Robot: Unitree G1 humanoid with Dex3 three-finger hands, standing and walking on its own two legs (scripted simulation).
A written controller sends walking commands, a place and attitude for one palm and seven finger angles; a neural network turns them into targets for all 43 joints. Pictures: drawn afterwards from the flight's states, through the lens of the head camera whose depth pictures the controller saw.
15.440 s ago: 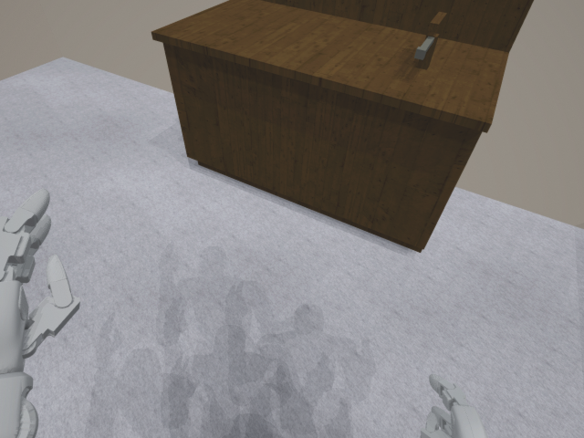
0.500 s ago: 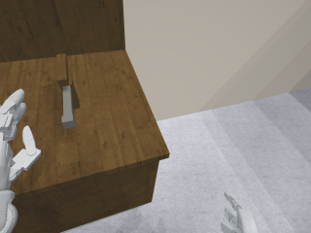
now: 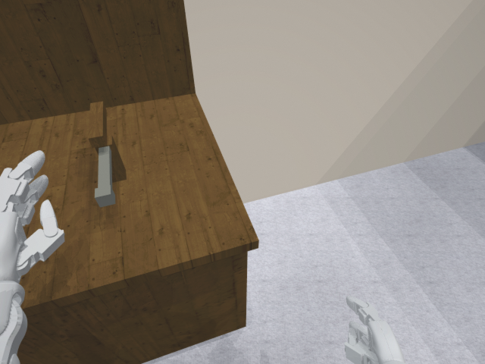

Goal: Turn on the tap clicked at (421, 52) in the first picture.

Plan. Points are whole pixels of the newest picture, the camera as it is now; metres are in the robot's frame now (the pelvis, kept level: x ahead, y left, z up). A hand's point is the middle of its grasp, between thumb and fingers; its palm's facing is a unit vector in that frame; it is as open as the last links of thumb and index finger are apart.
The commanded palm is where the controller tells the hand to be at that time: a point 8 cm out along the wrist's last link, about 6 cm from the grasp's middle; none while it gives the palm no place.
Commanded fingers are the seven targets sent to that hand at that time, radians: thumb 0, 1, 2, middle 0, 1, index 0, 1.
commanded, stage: turn the palm inward beside the body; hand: left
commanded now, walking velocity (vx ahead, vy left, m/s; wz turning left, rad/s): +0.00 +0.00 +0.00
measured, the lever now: (105, 196) +0.38 +0.30 +0.06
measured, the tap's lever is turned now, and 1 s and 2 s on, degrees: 0 0 0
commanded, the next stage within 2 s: reach beside the lever's end, fingers flat in 1.96 s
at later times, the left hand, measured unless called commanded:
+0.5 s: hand (84, 250) +0.22 +0.23 +0.15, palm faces +0.48 -0.83 -0.28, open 7.4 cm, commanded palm +0.16 +0.26 +0.16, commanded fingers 0.00 0.90 0.90 -0.20 -0.30 -0.20 -0.30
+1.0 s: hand (77, 279) +0.19 +0.23 +0.13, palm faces +0.52 -0.84 -0.18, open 7.4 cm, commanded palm +0.13 +0.26 +0.14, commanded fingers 0.00 0.90 0.90 -0.20 -0.30 -0.20 -0.30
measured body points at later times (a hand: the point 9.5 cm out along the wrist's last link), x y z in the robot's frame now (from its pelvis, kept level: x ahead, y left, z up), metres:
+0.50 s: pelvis +0.02 -0.05 -0.02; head +0.01 -0.08 +0.43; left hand +0.19 +0.27 +0.16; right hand +0.21 -0.28 -0.10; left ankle +0.03 +0.09 -0.73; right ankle +0.01 -0.12 -0.73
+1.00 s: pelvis +0.01 -0.03 -0.02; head -0.01 -0.04 +0.43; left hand +0.15 +0.27 +0.14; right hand +0.22 -0.22 -0.09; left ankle +0.03 +0.10 -0.73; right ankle +0.01 -0.12 -0.73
